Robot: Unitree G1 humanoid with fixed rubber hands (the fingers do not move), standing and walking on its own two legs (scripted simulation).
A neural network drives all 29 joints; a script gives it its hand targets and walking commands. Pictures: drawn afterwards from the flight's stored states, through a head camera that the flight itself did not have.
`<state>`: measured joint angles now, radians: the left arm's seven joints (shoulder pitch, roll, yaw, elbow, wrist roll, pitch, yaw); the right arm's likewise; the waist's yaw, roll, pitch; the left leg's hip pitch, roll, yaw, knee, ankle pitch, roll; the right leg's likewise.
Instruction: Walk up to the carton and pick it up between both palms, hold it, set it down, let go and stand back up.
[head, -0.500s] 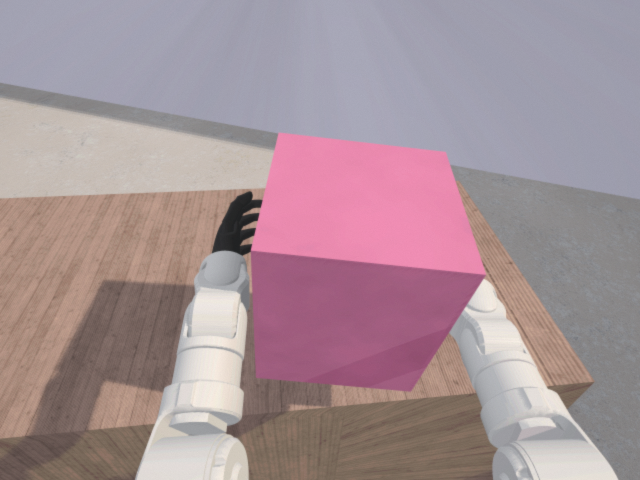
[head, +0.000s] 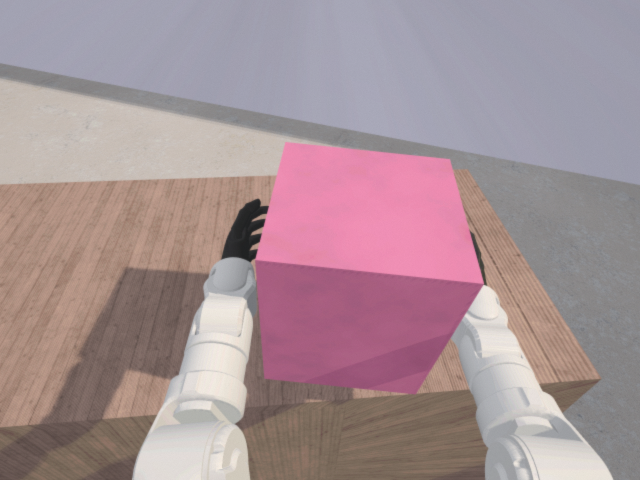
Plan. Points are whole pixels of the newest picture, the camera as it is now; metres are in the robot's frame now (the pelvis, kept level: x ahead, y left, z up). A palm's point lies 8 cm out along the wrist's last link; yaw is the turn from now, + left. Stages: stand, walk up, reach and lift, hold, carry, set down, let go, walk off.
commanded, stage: set down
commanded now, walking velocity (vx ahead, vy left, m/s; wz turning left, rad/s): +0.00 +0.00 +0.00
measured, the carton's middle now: (353, 273) +0.38 +0.00 +0.09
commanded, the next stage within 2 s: none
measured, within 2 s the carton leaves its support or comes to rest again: rests again in 1.12 s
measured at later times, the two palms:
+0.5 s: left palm (244, 272) +0.40 +0.15 +0.06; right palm (455, 291) +0.39 -0.15 +0.05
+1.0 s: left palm (254, 291) +0.40 +0.14 +0.02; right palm (456, 305) +0.39 -0.16 +0.01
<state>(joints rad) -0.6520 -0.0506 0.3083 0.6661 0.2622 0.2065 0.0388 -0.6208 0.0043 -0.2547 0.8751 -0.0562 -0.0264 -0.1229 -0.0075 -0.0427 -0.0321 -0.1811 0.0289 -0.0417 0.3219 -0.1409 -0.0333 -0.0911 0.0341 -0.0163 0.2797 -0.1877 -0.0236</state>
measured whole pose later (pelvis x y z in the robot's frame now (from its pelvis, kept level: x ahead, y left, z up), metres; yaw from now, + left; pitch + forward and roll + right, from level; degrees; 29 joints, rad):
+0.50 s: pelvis +0.01 +0.00 +0.00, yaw -1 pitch +8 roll -1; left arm -0.67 -0.05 0.34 0.83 0.26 0.03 0.05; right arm -0.63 0.04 -0.43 0.93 -0.24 -0.14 -0.07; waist 0.03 -0.02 -0.08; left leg -0.32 0.04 -0.01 0.32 -0.13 -0.03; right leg -0.24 0.03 -0.02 0.28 -0.17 -0.02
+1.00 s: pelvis +0.01 +0.00 +0.00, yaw -4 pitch +16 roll -1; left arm -0.62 -0.05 0.32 0.91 0.21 -0.15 0.10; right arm -0.60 0.02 -0.36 0.96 -0.23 -0.24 -0.09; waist 0.05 0.00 -0.15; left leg -0.47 0.05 0.03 0.32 -0.12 -0.03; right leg -0.41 0.04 -0.02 0.29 -0.16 -0.03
